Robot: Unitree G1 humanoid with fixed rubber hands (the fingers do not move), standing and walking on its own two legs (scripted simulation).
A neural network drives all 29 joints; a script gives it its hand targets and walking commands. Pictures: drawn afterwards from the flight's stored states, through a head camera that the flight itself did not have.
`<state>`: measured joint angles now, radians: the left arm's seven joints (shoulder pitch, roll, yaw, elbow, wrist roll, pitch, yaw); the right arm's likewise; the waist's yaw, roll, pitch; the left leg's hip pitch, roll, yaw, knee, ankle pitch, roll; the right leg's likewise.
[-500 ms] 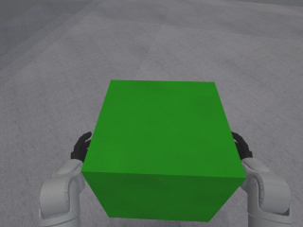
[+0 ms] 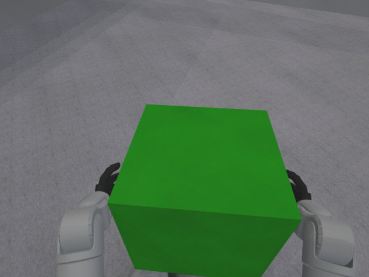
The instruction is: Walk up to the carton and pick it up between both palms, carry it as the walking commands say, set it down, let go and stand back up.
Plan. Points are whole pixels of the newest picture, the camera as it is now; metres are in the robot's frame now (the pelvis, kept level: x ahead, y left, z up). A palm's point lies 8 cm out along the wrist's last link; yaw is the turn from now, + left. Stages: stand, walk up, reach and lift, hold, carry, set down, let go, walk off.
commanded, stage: carry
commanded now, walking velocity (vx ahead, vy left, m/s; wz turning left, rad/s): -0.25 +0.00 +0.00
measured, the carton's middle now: (200, 190) +0.31 -0.01 -0.01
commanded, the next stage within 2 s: none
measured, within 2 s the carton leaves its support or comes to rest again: neither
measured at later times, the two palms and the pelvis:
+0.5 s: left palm out of the picture +0.02 +0.29 +0.08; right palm out of the picture +0.04 -0.10 +0.10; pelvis -0.20 +0.08 +0.03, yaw +1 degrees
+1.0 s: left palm out of the picture -0.17 +0.28 +0.10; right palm out of the picture -0.20 -0.10 +0.09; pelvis -0.43 +0.12 +0.01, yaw -3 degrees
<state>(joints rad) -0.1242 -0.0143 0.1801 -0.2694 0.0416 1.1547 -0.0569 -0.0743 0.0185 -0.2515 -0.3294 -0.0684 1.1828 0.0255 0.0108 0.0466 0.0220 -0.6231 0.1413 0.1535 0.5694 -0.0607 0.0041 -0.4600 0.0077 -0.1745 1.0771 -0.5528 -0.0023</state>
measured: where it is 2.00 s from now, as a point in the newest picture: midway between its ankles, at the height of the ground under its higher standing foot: outside the picture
